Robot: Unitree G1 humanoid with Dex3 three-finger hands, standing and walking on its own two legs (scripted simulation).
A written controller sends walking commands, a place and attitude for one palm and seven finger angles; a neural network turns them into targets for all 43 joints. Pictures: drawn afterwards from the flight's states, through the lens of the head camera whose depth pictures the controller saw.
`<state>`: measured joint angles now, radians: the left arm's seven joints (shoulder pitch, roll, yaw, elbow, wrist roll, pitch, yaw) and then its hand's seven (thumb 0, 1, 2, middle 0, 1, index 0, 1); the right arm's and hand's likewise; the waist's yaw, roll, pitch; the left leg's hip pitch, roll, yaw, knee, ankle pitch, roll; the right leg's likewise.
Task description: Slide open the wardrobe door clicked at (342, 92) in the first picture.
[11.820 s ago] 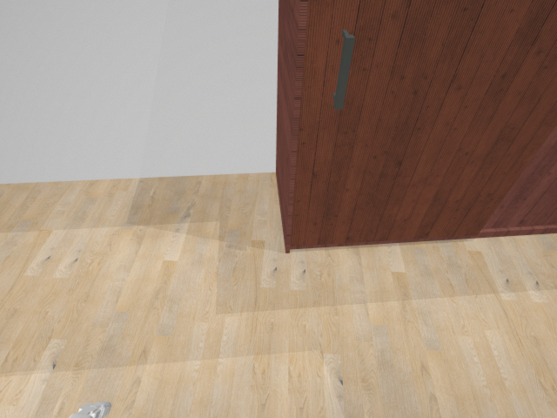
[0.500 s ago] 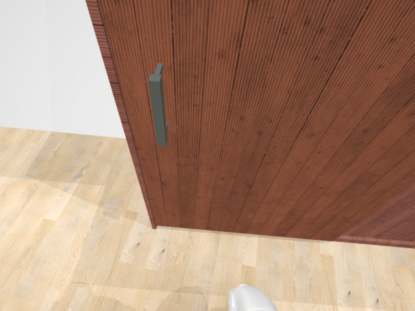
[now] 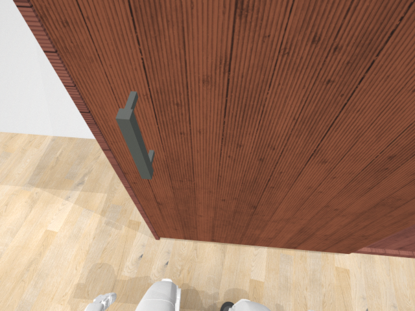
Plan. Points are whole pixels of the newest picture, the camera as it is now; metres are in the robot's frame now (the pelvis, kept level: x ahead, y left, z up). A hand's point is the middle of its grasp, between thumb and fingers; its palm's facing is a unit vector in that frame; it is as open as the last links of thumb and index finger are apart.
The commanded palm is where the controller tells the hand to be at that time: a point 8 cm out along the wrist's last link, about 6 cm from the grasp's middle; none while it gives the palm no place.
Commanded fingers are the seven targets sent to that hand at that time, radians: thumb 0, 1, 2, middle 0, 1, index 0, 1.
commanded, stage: come to a stop and stand still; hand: left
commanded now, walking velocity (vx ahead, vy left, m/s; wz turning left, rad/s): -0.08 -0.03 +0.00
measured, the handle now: (140, 140) +0.39 +0.15 +0.09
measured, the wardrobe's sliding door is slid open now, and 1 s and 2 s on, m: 0.00 0.00 0.00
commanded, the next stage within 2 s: look again from close up in 1.14 s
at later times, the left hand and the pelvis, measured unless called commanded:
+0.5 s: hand out of the picture -0.02 +0.20 -0.17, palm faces +0.01 -0.98 -0.22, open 7.4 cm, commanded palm none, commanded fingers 0.00 0.90 0.90 -0.20 -0.30 -0.20 -0.30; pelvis -0.04 +0.01 +0.01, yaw -1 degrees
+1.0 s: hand out of the picture -0.10 +0.11 -0.17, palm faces +0.06 -0.99 -0.14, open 7.4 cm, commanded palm none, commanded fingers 0.00 0.90 0.90 -0.20 -0.30 -0.20 -0.30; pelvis -0.08 -0.04 +0.01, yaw +1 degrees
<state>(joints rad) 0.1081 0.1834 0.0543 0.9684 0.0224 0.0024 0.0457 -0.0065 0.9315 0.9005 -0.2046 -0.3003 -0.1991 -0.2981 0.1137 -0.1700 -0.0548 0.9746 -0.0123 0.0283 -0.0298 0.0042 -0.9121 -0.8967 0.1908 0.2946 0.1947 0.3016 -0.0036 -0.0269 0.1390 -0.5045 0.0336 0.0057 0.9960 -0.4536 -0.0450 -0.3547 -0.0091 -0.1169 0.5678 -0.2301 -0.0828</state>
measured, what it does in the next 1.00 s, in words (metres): steps on the spot: left foot, then right foot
